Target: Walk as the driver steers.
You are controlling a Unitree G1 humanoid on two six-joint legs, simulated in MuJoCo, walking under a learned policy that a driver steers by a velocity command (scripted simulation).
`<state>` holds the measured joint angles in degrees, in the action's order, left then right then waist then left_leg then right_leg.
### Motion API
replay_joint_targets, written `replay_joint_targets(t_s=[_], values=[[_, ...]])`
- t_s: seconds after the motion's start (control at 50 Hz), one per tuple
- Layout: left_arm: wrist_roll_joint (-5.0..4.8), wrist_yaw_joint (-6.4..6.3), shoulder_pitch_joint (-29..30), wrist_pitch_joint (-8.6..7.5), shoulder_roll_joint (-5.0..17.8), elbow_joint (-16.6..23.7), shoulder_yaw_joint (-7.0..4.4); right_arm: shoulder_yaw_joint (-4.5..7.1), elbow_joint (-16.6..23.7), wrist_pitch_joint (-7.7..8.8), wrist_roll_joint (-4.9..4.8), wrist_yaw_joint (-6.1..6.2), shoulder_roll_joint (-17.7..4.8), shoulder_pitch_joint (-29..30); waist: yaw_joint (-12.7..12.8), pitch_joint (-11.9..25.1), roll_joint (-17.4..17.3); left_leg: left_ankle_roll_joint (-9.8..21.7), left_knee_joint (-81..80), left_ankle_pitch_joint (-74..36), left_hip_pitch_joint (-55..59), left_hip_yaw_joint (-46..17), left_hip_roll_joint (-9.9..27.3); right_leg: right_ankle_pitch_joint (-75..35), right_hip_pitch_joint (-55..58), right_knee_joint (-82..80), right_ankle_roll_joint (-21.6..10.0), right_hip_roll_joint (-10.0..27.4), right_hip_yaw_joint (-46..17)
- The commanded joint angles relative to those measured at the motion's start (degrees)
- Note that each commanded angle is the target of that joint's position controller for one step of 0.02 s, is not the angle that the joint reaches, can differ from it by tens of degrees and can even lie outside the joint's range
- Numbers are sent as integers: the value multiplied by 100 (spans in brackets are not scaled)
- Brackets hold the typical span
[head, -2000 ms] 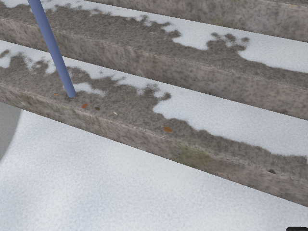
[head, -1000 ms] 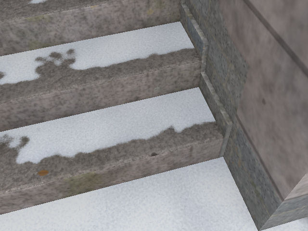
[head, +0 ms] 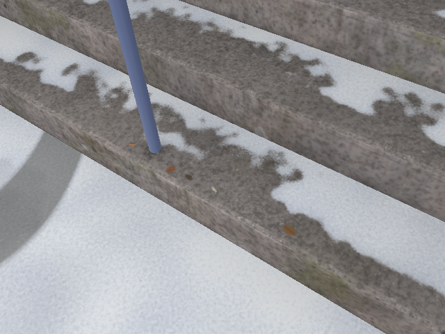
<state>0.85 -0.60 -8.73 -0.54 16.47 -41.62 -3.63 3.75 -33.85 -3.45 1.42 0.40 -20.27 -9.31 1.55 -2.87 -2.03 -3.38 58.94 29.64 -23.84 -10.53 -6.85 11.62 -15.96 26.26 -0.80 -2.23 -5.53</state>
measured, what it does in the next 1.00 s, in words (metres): walks ahead, turning right: left foot, then right foot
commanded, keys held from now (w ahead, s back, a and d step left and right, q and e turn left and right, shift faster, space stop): w+e+shift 0.54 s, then e+shift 0.38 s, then shift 0.08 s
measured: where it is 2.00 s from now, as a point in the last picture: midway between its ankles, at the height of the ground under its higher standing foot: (385, 267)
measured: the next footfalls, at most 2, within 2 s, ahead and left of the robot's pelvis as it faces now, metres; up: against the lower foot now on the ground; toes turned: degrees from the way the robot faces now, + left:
left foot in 0.14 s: +0.03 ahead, +0.13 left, +0.00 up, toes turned -8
right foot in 0.54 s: +0.32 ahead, -0.18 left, +0.00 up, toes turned -29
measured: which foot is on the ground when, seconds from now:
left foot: up 0.00-0.12, down 0.14-0.54, up 0.56-1.00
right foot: down 0.00-0.14, up 0.16-0.52, down 0.54-1.00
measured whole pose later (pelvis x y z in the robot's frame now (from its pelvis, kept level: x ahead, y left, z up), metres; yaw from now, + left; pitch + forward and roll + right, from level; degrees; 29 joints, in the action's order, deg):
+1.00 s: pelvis +0.47 -0.21 +0.00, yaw -50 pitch +4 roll +0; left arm 1.0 -5.3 -31.2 -0.2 16.9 -49.6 -3.5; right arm -4.6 -22.4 0.3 4.0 1.0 -7.8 13.2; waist 6.6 -6.7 0.3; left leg 1.0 92.3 33.3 -68.1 -1.3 -1.1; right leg 12.5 3.4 13.3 -6.9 -7.3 -19.3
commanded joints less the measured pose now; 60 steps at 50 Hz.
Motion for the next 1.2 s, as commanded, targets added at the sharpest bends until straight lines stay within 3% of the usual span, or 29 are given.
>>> replay_joint_targets(t_s=[0.02, 0.04, 0.06, 0.12, 0.16, 0.18, 0.2, 0.22, 0.28, 0.42, 0.46, 0.5, 0.52, 0.54, 0.56, 0.58, 0.64, 0.74, 0.84, 0.88, 0.94, 0.98, 1.02, 1.04, 1.06, 1.08, 1.1, 1.14, 1.2], values=[[47, 153, -267, 231, 1145, 80, -288, 26, 244, 62, 161, -280, -271, -224, -26, 467, 1482, 132, -1132, 307, 185, 1125, 113, 1742, 469, -1257, -817, 631, -1429], [-331, 22, -170, 142, 1074, 298, -217, 9, 475, 256, -269, -159, -69, 139, -55, 283, 1683, 69, -1711, 183, 419, 1001, 222, 2120, 155, -1488, -961, 906, -1829], [-344, -50, -190, 96, 1042, 290, -200, -17, 405, 388, -324, -94, -119, 189, -51, 221, 1665, 135, -2429, 86, 733, 852, 283, 2176, 103, -1512, -999, 940, -2035], [-288, -140, -54, -10, 999, 438, -220, 126, -105, 707, -267, 45, -328, -730, -573, 240, 986, 536, -4437, -1778, 2748, 833, 520, 1927, -971, -1120, -698, 572, -1908], [-373, -32, 271, -277, 101, 807, 35, 241, -339, 767, -137, 144, -775, -1768, -988, 708, -616, 1053, -4470, 41, 4579, -1264, 2445, 1562, -3311, 1615, -58, -201, -485], [-464, 11, 435, -403, 410, 1056, -4, 305, -259, 835, -23, 102, -915, -1372, -829, 236, -932, 1540, -4838, 1086, 3606, -2238, 3163, 1502, -3859, 2530, -32, 384, -382], [65, 199, 771, -187, 785, 885, -162, 205, -241, 729, 363, 110, -766, -1089, -802, -114, -668, 1395, -5173, 1549, 3231, -1944, 2982, 1154, -3922, 2956, -93, 251, -81], [132, 311, 622, -87, 748, 815, -203, 146, -233, 730, 305, 86, -536, -963, -657, -382, -482, 1209, -5214, 984, 3018, -1390, 2683, 784, -3952, 3200, -59, 322, -93], [152, 582, 214, 55, 587, 588, -178, 72, -427, 839, 108, 67, -412, -1179, -503, -249, -506, 975, -5298, -411, 2821, -7, 2183, 192, -3757, 4066, -46, 469, 232], [103, 749, 1409, 54, 344, 1021, 64, 13, -835, 1015, 84, 23, -355, -1290, -555, -716, -381, 725, -5466, -3160, 2060, 1949, 1864, -593, -2513, 2177, -285, 547, 1176], [99, 659, 1286, 62, 333, 1032, 100, 44, -975, 1026, 70, 69, -623, -1401, -390, -365, -423, 640, -4707, -6512, 2348, 2297, 1916, -237, -1597, 1730, -619, 124, 1617], [119, 457, -419, 84, 690, 622, -48, 115, -983, 890, 147, 131, -953, -1238, 536, 747, -839, 734, -2499, -9564, 2595, 2333, 2169, 789, -8, 2173, -1006, -427, 1735], [129, 351, -1788, 40, 1057, 171, -232, 130, -860, 859, 73, 103, -957, -970, 1173, 1298, -779, 757, -942, -8880, 1866, 2213, 2113, 807, 1533, 1618, -1263, -502, 1372], [104, 206, -2403, 41, 1439, -137, -423, 50, -862, 875, 74, -8, -622, -844, 1349, 1413, -46, 578, 1136, -4980, 348, 2163, 1550, 895, 2925, 1213, -1327, -276, 800], [231, 153, -1598, 37, 2140, 83, -502, -231, -400, 1014, 91, -141, 406, -978, 352, 1227, 2018, 200, 3427, -210, -2078, 1819, 471, 980, 3362, 155, -2070, 1230, -2407], [137, 185, -1666, 28, 2115, 292, -575, -156, -127, 1109, 136, -137, -182, -611, 702, 1842, 1037, 257, 3945, -606, -2577, 577, 414, 542, 3524, -786, -2543, 1628, -3970], [51, 90, -914, -113, 1166, 299, -335, -244, -159, 1077, 204, -22, -224, -524, -151, 218, -156, 113, 2528, -1153, -1846, 669, 1128, -2728, 1061, -883, -2035, 1230, -2108], [-21, 14, -998, -212, 1061, 142, -242, -357, 21, 570, 296, -30, 38, -320, -376, 617, -49, -57, 2032, -1167, -1580, 1181, 1007, -6276, 443, -355, -1404, 503, -798], [55, -324, -2533, -85, 1122, -268, -245, -431, 829, 475, 286, 126, 451, 1615, 532, 226, 529, 147, 5780, -105, -5987, 759, 786, -4500, 3041, -230, -1784, 1090, -2364], [186, -497, -3653, -224, 970, -527, -218, -538, 1425, 617, 481, 89, 672, 2963, 1155, 20, 359, 328, 6615, 1271, -8167, 499, 718, -4836, 4846, 112, -1807, 1319, -3086], [126, -602, -3192, -194, 772, -737, -165, -801, 2064, 610, 383, 38, 1010, 3661, 757, -39, 359, 364, 4753, 1515, -7072, 744, 774, -4435, 3511, -598, -1297, 953, -2382], [-33, -512, -1747, 87, 791, -269, -159, -904, 1792, 366, 223, 61, 1215, 2512, -137, 744, -87, 511, 1782, -114, -1092, 1547, 410, -6359, -127, -1710, -803, 408, -1191], [-237, -308, -890, -213, 1638, -38, -425, -358, 871, 237, -117, 292, 397, -707, -1492, 2287, 1405, 719, 1009, -1248, 2530, 747, 381, -9836, -611, 290, -331, 639, -1526], [-446, -184, -522, -420, 1565, -40, -460, -90, 410, 220, 125, 355, -57, -1796, -2090, 2670, 718, 1084, -711, -2427, 3072, -7, 805, -6969, -314, 1903, 43, 387, -1403], [-433, -40, -503, -446, 528, 455, -241, 81, 198, 268, 265, 375, -927, -1631, -1562, 3262, -2697, 2073, -2407, -6307, 3229, -3002, 2939, 1624, -1339, 5452, 382, -1591, -717], [76, 24, -1260, -431, 433, 473, -150, 71, 312, 262, -17, 381, -621, -828, -705, 3511, -1944, 2190, -2478, -7520, 2679, -3925, 2904, 1357, -1373, 6691, 252, -1239, -1290], [103, -10, -1537, -287, 409, 247, -86, -89, 189, 285, -118, 418, -21, -157, -211, 3020, -1338, 2099, -2460, -5954, 1900, -3291, 2473, 944, -1288, 6789, 224, -1005, -963], [259, -109, -1926, 79, 21, -16, 7, -302, -198, 315, 47, 464, 887, 571, 389, 1201, -191, 1877, -2556, -3033, 384, -2338, 1849, 676, -1851, 7117, 252, -619, -451], [284, -156, -892, 347, -409, 509, 212, -197, -887, 458, -15, 282, 829, 22, 325, 348, 84, 1661, -2683, -2811, -113, -1033, 1232, 524, -2757, 7287, 142, -349, -135]])
Velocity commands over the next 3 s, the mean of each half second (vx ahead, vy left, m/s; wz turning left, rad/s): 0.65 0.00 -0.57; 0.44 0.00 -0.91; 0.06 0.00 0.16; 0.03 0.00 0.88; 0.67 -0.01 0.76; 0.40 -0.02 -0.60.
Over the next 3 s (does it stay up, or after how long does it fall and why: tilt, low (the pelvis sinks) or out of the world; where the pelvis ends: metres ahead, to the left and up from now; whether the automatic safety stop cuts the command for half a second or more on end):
stays up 1.17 -0.20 0.35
